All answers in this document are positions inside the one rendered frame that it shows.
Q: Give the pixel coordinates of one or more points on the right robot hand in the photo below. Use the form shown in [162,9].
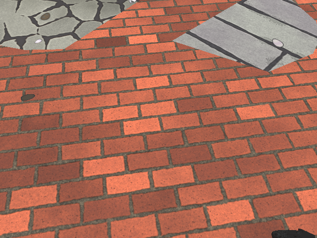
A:
[300,233]

